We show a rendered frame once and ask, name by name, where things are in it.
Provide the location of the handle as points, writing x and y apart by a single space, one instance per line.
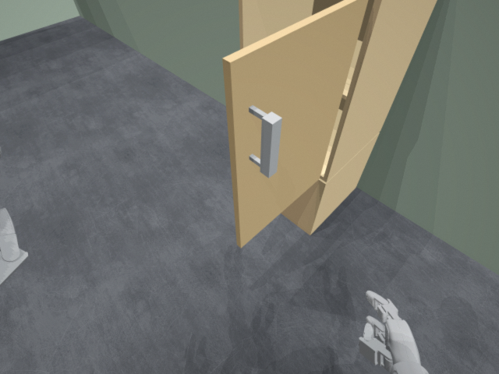
270 141

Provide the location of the left robot hand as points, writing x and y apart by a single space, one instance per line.
11 256

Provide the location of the cupboard door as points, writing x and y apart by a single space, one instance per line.
299 73

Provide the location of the right robot hand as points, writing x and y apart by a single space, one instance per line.
395 342

